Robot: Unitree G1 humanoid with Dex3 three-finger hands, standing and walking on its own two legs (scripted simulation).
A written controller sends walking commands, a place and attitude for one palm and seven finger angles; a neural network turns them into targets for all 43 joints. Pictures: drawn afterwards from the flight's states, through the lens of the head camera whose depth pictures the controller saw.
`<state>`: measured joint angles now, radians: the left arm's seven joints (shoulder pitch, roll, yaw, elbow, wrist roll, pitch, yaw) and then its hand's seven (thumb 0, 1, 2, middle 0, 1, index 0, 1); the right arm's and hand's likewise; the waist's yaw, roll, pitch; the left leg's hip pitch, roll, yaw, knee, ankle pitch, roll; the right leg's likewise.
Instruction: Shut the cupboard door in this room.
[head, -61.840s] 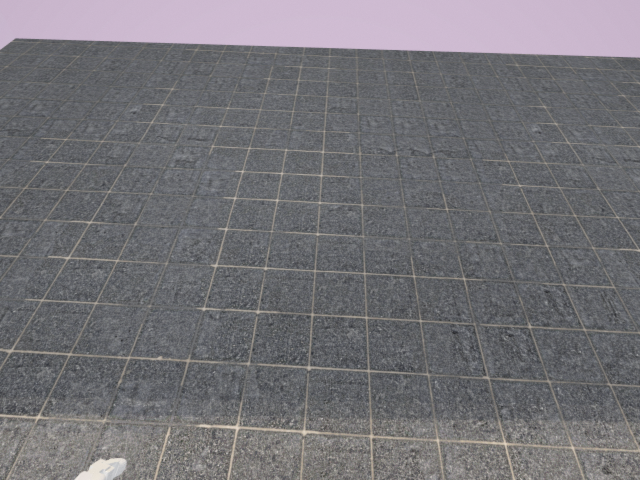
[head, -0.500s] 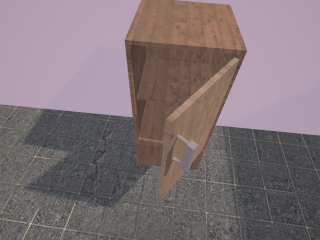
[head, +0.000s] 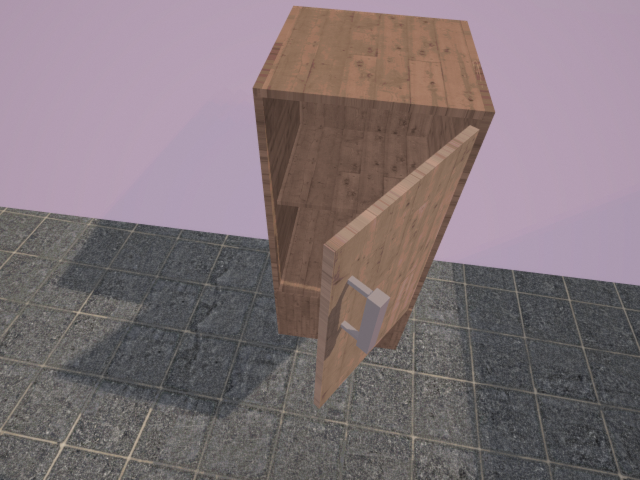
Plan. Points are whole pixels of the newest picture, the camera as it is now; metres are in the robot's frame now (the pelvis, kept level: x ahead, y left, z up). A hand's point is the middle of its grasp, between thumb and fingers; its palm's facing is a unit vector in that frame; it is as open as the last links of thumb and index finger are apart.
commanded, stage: walk to a spot facing it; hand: left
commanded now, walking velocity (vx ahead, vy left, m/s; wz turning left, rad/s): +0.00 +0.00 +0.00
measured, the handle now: (360, 315) +0.37 -0.03 -0.06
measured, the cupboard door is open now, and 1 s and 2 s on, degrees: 55 55 58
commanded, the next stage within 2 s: none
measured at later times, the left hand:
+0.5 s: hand out of the picture +0.08 +0.16 -0.18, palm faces -0.11 -0.95 -0.28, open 7.4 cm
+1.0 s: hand out of the picture +0.12 +0.12 -0.16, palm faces -0.30 -0.91 -0.30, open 7.4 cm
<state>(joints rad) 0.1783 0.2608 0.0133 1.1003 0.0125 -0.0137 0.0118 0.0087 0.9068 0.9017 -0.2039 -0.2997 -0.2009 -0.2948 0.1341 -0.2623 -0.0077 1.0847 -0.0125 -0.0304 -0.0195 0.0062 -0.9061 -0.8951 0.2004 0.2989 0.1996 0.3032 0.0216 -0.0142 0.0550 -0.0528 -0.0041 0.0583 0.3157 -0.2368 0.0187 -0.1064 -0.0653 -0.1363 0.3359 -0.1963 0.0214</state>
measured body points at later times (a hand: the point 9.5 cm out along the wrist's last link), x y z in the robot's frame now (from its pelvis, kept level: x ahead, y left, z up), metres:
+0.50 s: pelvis -0.01 -0.05 -0.03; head +0.04 -0.08 +0.42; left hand +0.08 +0.21 -0.16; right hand +0.01 -0.29 -0.19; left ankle -0.04 +0.10 -0.75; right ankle -0.01 -0.12 -0.75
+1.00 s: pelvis +0.02 -0.07 +0.00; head +0.06 -0.11 +0.44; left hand +0.13 +0.17 -0.14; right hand +0.06 -0.36 -0.15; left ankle +0.08 +0.10 -0.68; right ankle -0.01 -0.12 -0.75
